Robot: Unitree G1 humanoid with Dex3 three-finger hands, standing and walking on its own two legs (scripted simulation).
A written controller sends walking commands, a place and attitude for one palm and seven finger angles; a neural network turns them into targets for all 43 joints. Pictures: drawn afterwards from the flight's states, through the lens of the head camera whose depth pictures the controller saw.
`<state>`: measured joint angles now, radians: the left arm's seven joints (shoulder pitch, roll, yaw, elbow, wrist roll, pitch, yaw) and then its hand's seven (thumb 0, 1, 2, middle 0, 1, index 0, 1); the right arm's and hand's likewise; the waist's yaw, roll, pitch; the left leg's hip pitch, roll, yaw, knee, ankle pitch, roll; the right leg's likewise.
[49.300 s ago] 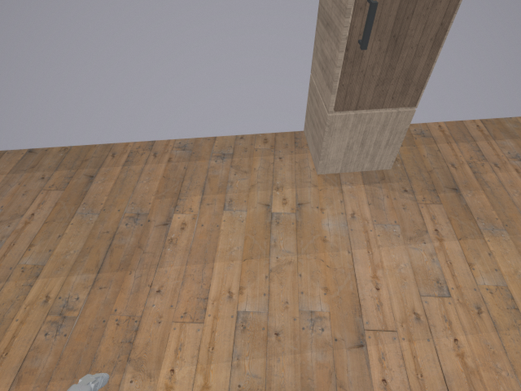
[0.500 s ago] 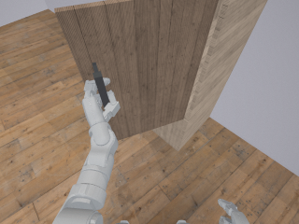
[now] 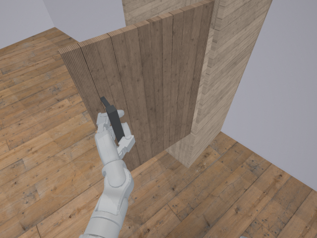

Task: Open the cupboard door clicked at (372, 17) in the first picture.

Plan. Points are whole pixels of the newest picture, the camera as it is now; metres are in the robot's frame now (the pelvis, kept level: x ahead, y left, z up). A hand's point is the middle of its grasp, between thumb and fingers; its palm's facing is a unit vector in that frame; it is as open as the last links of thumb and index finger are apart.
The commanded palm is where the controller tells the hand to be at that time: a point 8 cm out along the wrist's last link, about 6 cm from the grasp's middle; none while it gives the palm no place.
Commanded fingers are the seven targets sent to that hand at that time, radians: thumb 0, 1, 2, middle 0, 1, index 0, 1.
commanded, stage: pull the door open along its arc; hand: left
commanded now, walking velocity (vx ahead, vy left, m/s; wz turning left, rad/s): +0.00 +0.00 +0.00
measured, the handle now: (114, 123) +0.39 +0.13 +0.07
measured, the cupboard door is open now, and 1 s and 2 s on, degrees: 78 86 88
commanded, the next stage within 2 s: open thumb and fingers to let go in 0.12 s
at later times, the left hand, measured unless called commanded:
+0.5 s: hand (141, 146) +0.32 +0.05 +0.07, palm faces +0.39 -0.92 -0.04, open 7.6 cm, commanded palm +0.27 +0.09 +0.06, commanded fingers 0.00 -0.15 0.45 -0.32 -1.24 -0.32 -1.24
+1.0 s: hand (144, 146) +0.32 +0.05 +0.07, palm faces +0.38 -0.92 -0.04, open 14.5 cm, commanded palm +0.28 +0.08 +0.06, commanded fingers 0.00 -0.50 0.30 -0.15 -0.30 -0.15 -0.30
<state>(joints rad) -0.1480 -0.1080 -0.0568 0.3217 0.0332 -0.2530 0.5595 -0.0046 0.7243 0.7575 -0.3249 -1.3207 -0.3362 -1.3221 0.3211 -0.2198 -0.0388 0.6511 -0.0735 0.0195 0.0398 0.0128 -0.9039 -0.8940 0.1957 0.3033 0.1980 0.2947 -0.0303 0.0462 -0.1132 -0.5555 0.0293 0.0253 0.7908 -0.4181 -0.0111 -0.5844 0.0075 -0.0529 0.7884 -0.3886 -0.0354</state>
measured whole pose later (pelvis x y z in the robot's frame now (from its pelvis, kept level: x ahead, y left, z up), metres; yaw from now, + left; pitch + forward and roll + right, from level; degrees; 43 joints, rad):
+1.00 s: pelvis -0.02 -0.01 -0.01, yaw +2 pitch +9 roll +1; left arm -0.20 -0.14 -0.18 0.36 0.08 -0.17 0.65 -0.01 -0.48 0.31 -0.31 -0.84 -0.31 -0.84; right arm 0.20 -0.19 -0.02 0.65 -0.08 0.02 0.01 0.01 -0.90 -0.89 0.19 0.30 0.20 0.29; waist -0.01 0.05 -0.10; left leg -0.59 0.02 -0.01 0.84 -0.40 -0.02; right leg -0.61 -0.01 -0.08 0.85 -0.39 -0.05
